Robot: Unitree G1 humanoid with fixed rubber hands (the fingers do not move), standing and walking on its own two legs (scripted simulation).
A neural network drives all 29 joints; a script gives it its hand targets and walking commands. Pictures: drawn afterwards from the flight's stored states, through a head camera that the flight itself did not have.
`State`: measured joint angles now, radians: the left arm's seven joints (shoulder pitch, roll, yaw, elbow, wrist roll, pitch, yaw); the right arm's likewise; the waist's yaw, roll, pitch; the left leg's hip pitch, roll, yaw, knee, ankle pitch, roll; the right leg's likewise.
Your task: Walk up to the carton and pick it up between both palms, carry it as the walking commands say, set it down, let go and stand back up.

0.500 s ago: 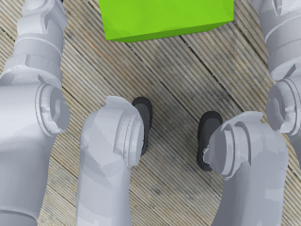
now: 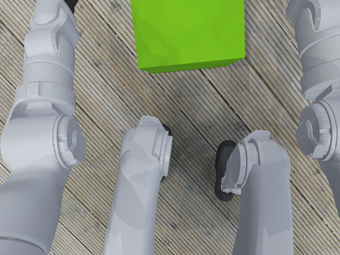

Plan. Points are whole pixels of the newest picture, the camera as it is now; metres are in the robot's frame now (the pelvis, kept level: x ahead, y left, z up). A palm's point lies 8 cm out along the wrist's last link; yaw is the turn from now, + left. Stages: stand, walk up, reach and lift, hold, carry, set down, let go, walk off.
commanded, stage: set down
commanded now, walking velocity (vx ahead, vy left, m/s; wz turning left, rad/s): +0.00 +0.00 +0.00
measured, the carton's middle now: (185, 15) +0.57 +0.08 -0.31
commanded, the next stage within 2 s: let go in 1.00 s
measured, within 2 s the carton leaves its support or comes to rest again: neither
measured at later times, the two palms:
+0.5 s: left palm out of the picture +0.51 +0.30 +0.03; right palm out of the picture +0.59 -0.10 +0.03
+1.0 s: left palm out of the picture +0.51 +0.30 +0.16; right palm out of the picture +0.59 -0.10 +0.15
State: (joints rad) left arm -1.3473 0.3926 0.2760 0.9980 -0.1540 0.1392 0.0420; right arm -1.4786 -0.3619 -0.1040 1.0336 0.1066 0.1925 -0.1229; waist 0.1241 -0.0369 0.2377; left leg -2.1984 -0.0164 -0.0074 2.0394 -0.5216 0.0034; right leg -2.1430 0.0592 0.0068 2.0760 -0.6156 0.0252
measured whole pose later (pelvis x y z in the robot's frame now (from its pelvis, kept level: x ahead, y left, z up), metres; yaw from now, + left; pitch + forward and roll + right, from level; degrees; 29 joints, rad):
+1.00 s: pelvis +0.04 +0.01 +0.25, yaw +0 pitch +44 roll -2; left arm -1.11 0.30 0.44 0.89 0.02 0.15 -0.08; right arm -1.21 -0.26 -0.29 0.94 -0.06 0.19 -0.03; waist 0.11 -0.04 -0.03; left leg -1.54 -0.03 -0.04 1.05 -0.27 0.01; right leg -1.49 0.06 0.06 1.06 -0.34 0.03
